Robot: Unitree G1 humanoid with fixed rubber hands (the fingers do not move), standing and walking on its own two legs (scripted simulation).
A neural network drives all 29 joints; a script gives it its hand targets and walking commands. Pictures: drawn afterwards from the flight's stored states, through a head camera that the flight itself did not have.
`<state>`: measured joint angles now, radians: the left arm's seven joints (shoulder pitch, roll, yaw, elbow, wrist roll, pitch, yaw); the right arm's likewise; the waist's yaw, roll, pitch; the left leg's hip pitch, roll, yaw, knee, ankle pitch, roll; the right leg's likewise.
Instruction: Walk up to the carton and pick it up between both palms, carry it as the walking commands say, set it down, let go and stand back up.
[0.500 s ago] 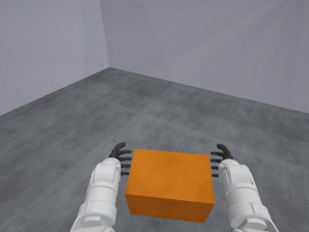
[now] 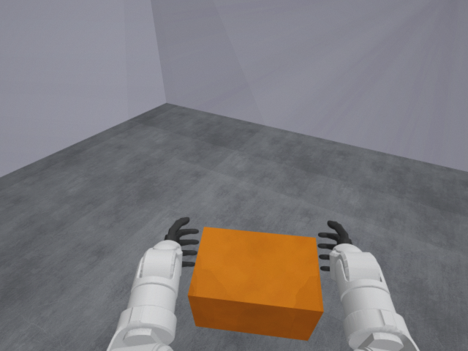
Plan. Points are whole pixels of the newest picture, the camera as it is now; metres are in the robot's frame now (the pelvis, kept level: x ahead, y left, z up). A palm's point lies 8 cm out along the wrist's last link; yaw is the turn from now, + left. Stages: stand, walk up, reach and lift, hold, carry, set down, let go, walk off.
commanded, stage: hold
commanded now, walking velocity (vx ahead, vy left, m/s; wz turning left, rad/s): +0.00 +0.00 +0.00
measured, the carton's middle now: (254, 282) +0.31 -0.01 -0.05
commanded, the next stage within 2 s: carry in 0.32 s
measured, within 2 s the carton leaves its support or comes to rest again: neither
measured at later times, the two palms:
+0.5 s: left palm (180, 248) +0.31 +0.13 +0.07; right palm (348, 254) +0.30 -0.18 +0.06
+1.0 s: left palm (216, 201) +0.39 +0.07 +0.11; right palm (374, 208) +0.34 -0.22 +0.13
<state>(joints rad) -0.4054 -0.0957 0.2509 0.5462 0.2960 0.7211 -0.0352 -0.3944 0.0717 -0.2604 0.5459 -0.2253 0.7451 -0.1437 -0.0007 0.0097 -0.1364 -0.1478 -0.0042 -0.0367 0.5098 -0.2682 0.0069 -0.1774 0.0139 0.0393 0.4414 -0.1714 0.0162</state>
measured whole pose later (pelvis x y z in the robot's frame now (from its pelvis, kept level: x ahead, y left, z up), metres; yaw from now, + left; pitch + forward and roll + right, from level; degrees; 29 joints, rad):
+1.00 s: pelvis -0.02 -0.01 -0.01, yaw -10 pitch +6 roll -2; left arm -0.89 -0.05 0.25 0.28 0.09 1.25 0.33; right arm -0.95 -0.01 -0.26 0.41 -0.01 1.24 -0.53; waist 0.00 -0.04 -0.01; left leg -0.37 0.09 0.05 0.66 -0.36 -0.03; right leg -0.45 0.03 0.00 0.55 -0.14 0.01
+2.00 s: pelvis -0.14 +0.05 -0.01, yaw -35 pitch +3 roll +0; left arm -1.04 -0.08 0.34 0.32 0.15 1.18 0.33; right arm -0.99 0.01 -0.36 0.41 -0.02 1.26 -0.59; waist 0.00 -0.03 0.12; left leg -0.31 0.04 0.13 0.59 -0.33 0.03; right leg -0.59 0.08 0.09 0.85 -0.29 0.00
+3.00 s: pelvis -0.32 +0.09 -0.02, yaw -27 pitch +3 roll -3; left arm -0.71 -0.10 0.23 0.26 0.13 1.22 0.28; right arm -0.79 0.05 -0.30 0.38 -0.02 1.22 -0.55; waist -0.01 0.00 -0.01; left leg -0.48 0.07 0.02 0.69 -0.26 0.01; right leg -0.49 0.04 -0.06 0.81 -0.33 -0.05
